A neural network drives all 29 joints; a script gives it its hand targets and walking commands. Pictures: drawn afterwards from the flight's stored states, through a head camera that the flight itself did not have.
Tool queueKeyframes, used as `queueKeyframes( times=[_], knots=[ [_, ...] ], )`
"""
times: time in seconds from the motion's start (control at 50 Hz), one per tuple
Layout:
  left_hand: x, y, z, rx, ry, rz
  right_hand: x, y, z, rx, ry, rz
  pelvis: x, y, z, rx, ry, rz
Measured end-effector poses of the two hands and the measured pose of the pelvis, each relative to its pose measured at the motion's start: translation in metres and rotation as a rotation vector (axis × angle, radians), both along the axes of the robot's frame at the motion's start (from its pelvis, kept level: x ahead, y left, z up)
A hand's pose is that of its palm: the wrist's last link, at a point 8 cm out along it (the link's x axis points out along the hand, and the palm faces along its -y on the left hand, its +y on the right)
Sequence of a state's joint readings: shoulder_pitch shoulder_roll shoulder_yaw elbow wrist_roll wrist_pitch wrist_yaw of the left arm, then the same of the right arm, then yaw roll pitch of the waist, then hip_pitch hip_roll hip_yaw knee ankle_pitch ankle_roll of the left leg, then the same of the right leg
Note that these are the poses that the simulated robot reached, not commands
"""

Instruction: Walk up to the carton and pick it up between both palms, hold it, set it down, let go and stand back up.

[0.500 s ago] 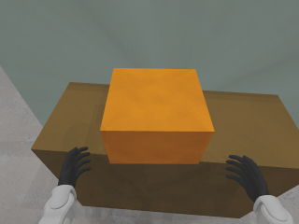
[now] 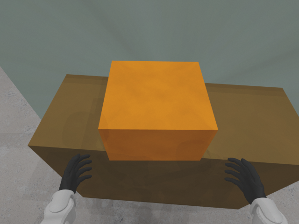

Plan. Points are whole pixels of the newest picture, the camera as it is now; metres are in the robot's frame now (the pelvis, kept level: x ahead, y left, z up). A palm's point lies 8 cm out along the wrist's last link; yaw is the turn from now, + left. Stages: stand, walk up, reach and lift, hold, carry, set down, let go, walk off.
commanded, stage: set down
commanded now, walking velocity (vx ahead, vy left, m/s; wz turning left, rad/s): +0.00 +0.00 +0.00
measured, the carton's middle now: (155, 109) +0.45 +0.01 +0.01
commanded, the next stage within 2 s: let go in 0.62 s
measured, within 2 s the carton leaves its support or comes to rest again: neither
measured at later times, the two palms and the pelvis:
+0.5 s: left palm (71, 197) +0.19 +0.23 -0.05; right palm (247, 205) +0.19 -0.24 -0.05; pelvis +0.00 +0.00 +0.00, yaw +0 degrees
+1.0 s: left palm (73, 201) +0.18 +0.22 -0.07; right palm (246, 213) +0.17 -0.25 -0.07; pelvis +0.02 +0.00 +0.00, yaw +0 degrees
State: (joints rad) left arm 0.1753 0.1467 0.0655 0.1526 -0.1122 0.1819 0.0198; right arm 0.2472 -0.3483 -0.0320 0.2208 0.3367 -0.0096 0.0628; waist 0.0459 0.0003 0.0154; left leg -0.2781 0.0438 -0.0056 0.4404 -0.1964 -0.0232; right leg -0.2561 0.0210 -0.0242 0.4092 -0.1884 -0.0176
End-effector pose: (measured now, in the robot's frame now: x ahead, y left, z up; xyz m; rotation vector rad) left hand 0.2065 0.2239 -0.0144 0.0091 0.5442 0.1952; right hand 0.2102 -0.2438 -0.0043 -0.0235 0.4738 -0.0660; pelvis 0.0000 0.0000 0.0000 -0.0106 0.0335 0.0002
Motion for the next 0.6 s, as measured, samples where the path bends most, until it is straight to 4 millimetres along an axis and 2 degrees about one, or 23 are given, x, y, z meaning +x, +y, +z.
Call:
queueKeyframes(
  times=[0.6],
  knots=[
    [-0.021, 0.002, -0.044, 0.003, 0.179, -0.016, -0.026, 0.003, -0.046, -0.061, 0.145, -0.049, 0.007, 0.003, 0.0, 0.0, 0.01, 0.0]
  ],
)
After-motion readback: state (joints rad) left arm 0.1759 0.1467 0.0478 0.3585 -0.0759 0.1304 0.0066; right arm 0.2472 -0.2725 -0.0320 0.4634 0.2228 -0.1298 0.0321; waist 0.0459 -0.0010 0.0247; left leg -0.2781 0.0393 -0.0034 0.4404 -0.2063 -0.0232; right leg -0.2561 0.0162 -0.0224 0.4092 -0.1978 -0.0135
